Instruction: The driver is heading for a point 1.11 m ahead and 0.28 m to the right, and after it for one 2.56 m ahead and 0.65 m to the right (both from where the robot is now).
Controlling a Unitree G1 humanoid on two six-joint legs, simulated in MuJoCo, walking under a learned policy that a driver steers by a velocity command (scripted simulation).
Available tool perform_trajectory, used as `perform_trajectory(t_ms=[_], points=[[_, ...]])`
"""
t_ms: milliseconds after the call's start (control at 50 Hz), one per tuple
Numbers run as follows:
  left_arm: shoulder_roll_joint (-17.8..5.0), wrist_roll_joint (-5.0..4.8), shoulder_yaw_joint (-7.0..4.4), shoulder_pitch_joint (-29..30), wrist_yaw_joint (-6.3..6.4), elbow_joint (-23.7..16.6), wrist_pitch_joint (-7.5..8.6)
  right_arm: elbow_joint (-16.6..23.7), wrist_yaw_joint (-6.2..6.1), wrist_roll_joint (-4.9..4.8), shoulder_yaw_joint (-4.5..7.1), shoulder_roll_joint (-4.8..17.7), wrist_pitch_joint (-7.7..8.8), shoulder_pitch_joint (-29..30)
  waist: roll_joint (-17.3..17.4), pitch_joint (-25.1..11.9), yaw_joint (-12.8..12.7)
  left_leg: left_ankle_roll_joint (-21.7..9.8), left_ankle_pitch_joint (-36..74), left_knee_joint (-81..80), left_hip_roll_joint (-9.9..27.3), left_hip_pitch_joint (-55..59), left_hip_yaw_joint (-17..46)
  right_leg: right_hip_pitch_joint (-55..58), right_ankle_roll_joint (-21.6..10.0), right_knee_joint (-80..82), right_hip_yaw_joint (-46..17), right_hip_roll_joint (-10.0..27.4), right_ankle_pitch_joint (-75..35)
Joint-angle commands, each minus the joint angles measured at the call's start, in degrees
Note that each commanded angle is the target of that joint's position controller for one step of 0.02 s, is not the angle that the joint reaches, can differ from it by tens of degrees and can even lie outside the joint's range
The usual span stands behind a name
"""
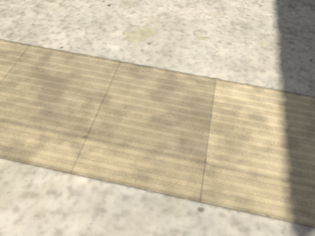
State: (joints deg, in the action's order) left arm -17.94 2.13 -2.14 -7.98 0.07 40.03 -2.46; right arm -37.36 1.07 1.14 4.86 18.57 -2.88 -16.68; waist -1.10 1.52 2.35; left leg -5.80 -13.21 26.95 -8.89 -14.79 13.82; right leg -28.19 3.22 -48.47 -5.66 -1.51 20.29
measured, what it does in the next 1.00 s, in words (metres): walks ahead, turning right: right foot, then left foot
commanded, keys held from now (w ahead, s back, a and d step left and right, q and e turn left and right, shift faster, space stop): w+q+shift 0.08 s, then w+e+shift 0.58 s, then e+shift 0.34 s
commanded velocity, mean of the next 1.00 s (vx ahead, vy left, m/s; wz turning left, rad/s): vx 0.68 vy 0.00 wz -0.39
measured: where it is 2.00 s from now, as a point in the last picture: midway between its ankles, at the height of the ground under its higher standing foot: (166, 174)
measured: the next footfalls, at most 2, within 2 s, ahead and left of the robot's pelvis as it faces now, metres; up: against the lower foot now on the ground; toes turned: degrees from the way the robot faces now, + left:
right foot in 0.14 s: +0.10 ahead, -0.13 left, +0.00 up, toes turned +13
left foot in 0.52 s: +0.33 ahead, +0.13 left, +0.00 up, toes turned -5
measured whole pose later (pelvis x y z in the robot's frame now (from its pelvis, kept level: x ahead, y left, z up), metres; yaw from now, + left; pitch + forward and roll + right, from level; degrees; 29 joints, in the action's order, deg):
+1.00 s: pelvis +0.53 -0.05 -0.05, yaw -28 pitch +1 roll -1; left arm -18.5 1.0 -3.5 -5.6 -1.6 37.7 -0.4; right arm -43.1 -1.1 1.2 1.3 15.1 2.6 -15.9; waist -0.2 8.3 2.0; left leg 3.5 -27.8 84.3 2.3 -19.5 -0.1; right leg -32.2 -10.6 -40.1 4.0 -10.2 9.6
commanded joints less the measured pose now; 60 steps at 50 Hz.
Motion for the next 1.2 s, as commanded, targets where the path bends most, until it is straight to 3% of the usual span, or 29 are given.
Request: perform_trajectory(t_ms=[20, 60, 100, 120, 140, 160, 180, 220, 260, 420, 480, 500, 520, 540, 560, 600, 640, 720, 800, 860, 880, 900, 920, 940, 960, 1000, 1040, 1120, 1200], points=[[-5.31, -0.36, -1.09, 7.7, -0.48, -6.06, 2.55, 3.53, 0.47, 0.6, 3.04, 10.75, 1.29, -0.66, 9.38, -0.98, 1.77, -8.38, -25.91, -12.15, 14.05, 3.87, 23.68, -4.86, -0.27, 5.47, -0.14, -1.12, 1.06], [-4.82, -1.2, -0.87, 6.51, -0.47, -5.95, 3.61, 4.25, 0.76, 0.51, 2.93, 10.52, 1.88, 2.55, 8.49, -0.58, 0.04, -7.19, -22.72, -10.3, 12.77, -1.97, 23.61, 2.78, -0.94, 10.7, -0.21, -1.67, 0.79], [-4.23, -2.46, -1.05, -3.79, 0.26, -2.9, 4.36, 5.64, 0.89, 0.46, 2.21, 8.89, 2.19, 9.36, 7.44, -1.44, -6.75, -3.96, -21.07, -6.96, 9.75, -14.32, 19.09, 22.42, -2.68, 20.64, 2.37, -1.35, -5.41], [-5.79, -1.97, -1.72, -10.09, 1.13, -0.9, 4.86, 4.87, 0.56, 0.53, 1.27, 5.95, 2.8, 8.36, 3.91, -2.52, -9.28, -1.82, -23.22, -0.3, 6.81, -20.62, 14.59, 32.59, -3.45, 23.14, 3.38, 0.26, -5.8], [-9.2, -0.45, -2.46, -15.09, 1.75, -0.16, 5.73, 4.0, 0.14, 0.16, -0.35, 0.99, 3.87, 5.57, -6.19, -5.12, -10.18, 0.26, -23.63, 16.97, 0.78, -24.65, 5.13, 37.3, -5.42, 29.34, -10.49, 10.9, 9.19], [-14.64, 1.39, -3.33, -14.44, 1.5, -0.77, 6.06, 6.31, 0.03, -0.71, -1.36, -1.06, 4.65, 6.78, -9.77, -3.63, -8.5, 1.57, -19.24, 28.99, -4.06, -32.8, 0.65, 34.27, -9.69, 39.84, -38.17, 21.68, 31.28], [-13.51, 1.22, -3.68, -10.73, 0.61, -0.31, 6.2, 6.62, 0.03, -0.13, -1.44, 1.22, 5.11, 5.98, -5.91, 0.67, -4.84, 1.4, -12.58, 35.3, 1.69, -36.6, 0.81, 29.23, -13.72, 41.01, -44.93, 24.04, 34.18], [-7.91, -0.93, -2.54, -8.75, -0.78, -0.36, 6.56, 4.84, 1.03, 1.93, -0.88, 5.04, 5.54, 7.72, -1.71, 2.51, -3.38, 3.02, -4.24, 35.07, 6.49, -34.87, -3.35, 25.98, -13.12, 37.83, -31.06, 17.12, 23.66], [-6.63, -1.63, -2.01, -11.47, -1.17, 0.78, 7.12, 4.69, 1.87, 3.53, -1.02, 5.47, 5.58, 9.5, -5.64, 1.05, -4.38, 5.32, -0.59, 31.94, 9.08, -29.72, -9.24, 23.04, -13.61, 39.47, -23.58, 11.19, 15.36], [-7.8, -1.49, -3.79, -19.21, -0.66, 4.92, 6.39, 9.26, 2.31, 0.82, -4.18, 0.65, 6.53, 22.7, -8.15, 2.43, -8.14, 8.48, -1.01, 7.17, 6.09, -14.96, -14.61, 17.87, -15.83, 38.93, -19.48, 8.06, -1.18], [-8.46, -1.88, -4.24, -17.14, -0.84, 5.54, 6.5, 7.03, 0.58, 0.24, -3.29, 2.28, 7.4, 14.62, -6.62, -1.24, -2.75, 6.57, 2.4, -1.01, 4.86, 7.08, -14.3, 10.71, -13.57, 31.52, -18.2, 7.36, -17.3], [-8.71, -2.42, -4.46, -15.9, -1.14, 5.36, 7.19, 4.52, -0.69, 1.07, -1.92, 5.47, 7.86, 6.2, -2.99, -6.15, 1.62, 5.23, 1.7, -1.15, 6.82, 20.56, -12.47, 5.74, -12.08, 20.25, -14.65, 3.96, -24.89], [-7.06, -3.3, -4.01, -13.3, -1.47, 3.8, 8.18, 3.0, -2.16, 2.08, -0.04, 10.64, 7.98, -5.05, 3.23, -13.6, 8.12, 2.52, -10.63, -2.43, 17.74, 34.95, -2.85, -3.52, -10.27, 3.6, -9.58, 0.55, -18.51], [0.04, -4.95, -2.14, -15.14, -1.19, 0.86, 8.49, 2.14, -2.86, 3.41, 1.09, 15.5, 7.61, -11.06, 17.08, -21.71, 8.1, -1.2, -35.2, -10.86, 34.57, 44.81, 22.56, -16.6, -9.11, -13.67, -2.57, -4.52, 9.17], [-3.05, -3.81, -2.19, -13.69, -0.59, 0.99, 7.15, 1.95, -3.01, 2.86, 0.9, 12.5, 7.06, -6.07, 13.51, -16.82, 5.04, -2.84, -38.54, -11.97, 35.85, 35.02, 28.97, -20.51, -9.55, -22.71, -0.15, 0.25, 4.27], [-3.31, -1.49, -2.51, -8.86, -1.88, 1.48, 5.99, 1.61, -2.24, 2.22, -1.2, 4.25, 7.35, -1.47, 5.18, -5.62, 2.68, -1.61, -22.47, -12.89, 29.47, 23.19, 12.26, -20.51, -9.38, -23.72, 1.01, 4.62, -2.78], [-1.9, -0.3, -2.35, -7.3, -3.37, 1.35, 4.49, -0.38, -2.12, 1.73, -1.87, 2.05, 7.99, -2.04, 7.47, -0.3, 0.77, -0.24, -12.64, -15.96, 25.76, 17.42, 2.3, -20.6, -8.47, -23.06, 1.77, 6.74, -4.08], [0.4, 0.27, -1.41, -0.42, -4.29, -3.16, 2.83, -3.78, -1.27, 0.2, -2.28, 0.24, 9.68, -2.75, 6.97, 4.43, -2.35, 0.2, 29.0, -15.09, 24.68, 14.4, -12.84, -23.89, -6.91, -22.03, 4.6, 6.76, -7.44], [1.02, 0.07, 0.03, 4.39, -6.12, -5.78, 3.47, -4.89, -1.99, -0.72, -1.88, 2.32, 9.93, 2.6, 6.3, 5.38, -4.46, 3.38, 38.4, -14.53, 18.22, 3.25, -27.26, -3.65, -7.05, 4.8, 13.31, 2.36, -21.9], [-2.36, 0.2, -1.16, -6.29, -5.67, -2.94, 3.47, -5.07, -2.64, -1.39, -0.29, 8.21, 9.26, 1.17, 6.07, -2.84, -9.1, 4.09, 58.45, 4.14, 20.2, 5.69, -27.11, 14.17, -10.13, 9.73, 15.91, -4.31, -21.81], [-4.46, 0.65, -2.22, -14.76, -4.76, -0.77, 3.66, -4.36, -2.54, -1.77, 0.01, 9.13, 8.73, 2.0, 5.76, -7.76, -12.85, 4.49, 55.94, 16.73, 21.42, 3.45, -25.91, 23.93, -12.24, 10.92, 13.09, -5.07, -22.64], [-7.16, 0.91, -3.54, -21.3, -3.16, 1.93, 3.81, -4.25, -1.97, -1.75, -0.17, 7.88, 8.31, 1.76, 2.35, -11.33, -14.95, 6.02, 34.09, 33.15, 18.35, -2.28, -25.68, 33.96, -13.88, 14.37, 9.45, -4.44, -26.24], [-11.91, -0.57, -5.1, -18.02, -1.4, 1.22, 3.12, -4.62, -1.16, -0.73, -1.04, 2.6, 7.58, -1.69, -7.96, -8.9, -11.39, 7.99, -19.3, 55.37, 8.85, -15.18, -26.49, 40.4, -15.85, 13.65, -0.58, 4.17, -51.31], [-17.34, -0.39, -5.66, -16.02, -1.81, -2.61, 3.06, -1.97, -1.8, -0.28, -1.7, 1.39, 6.64, -12.54, -7.05, -20.41, -4.89, 9.9, -25.92, 71.45, 8.03, -22.5, -17.53, 50.42, -25.59, 8.82, -21.6, 18.67, -92.35], [-17.04, -1.25, -6.79, -14.26, -1.36, -5.07, 2.37, -0.2, -2.61, -0.2, -1.84, 4.61, 6.15, -10.39, -3.98, -30.99, -8.1, 9.93, -19.14, 74.84, 8.04, -27.52, -9.61, 54.85, -31.61, 17.63, -31.67, 22.38, -69.67], [-9.97, -2.12, -4.86, -5.88, 0.24, -5.9, 1.38, 0.87, -2.56, 1.38, -1.91, 6.68, 5.56, -2.19, 3.55, -15.4, -4.55, 9.47, -12.56, 60.63, 12.39, -26.92, -8.05, 33.6, -26.43, 28.11, -28.34, 15.01, -32.61], [-7.54, -2.25, -3.86, -4.85, 0.44, -4.22, 1.71, 0.53, -2.88, 2.29, -2.02, 6.13, 3.3, -2.06, 5.22, -6.03, -0.99, 10.02, -12.27, 50.4, 13.95, -20.09, -9.01, 18.2, -22.13, 29.94, -20.98, 10.5, -38.16], [-9.48, -1.27, -4.69, -5.58, -0.19, -2.81, 2.48, 1.26, -3.18, 1.82, -2.87, 2.74, 1.38, 0.73, 5.02, -8.27, -1.11, 10.57, -7.72, 39.73, 13.39, -14.76, -9.88, 11.92, -18.02, 26.75, -16.52, 5.23, -48.18], [-9.85, -1.77, -5.25, -6.7, 0.28, -2.75, 1.04, 3.61, -3.14, 1.19, -2.74, 2.96, 0.44, 7.75, 0.35, -7.85, -3.24, 10.36, -2.09, 33.14, 11.08, -18.87, -7.27, 13.79, -13.46, 28.59, -22.66, 2.85, -25.99]])
Keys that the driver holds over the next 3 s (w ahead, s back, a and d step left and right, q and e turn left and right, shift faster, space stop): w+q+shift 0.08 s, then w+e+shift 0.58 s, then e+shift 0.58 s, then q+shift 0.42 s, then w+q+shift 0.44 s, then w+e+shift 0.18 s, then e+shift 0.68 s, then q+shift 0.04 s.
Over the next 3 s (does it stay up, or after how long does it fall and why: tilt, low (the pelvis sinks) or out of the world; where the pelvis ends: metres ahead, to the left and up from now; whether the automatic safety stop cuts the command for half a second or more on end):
stays up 1.30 -0.15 -0.01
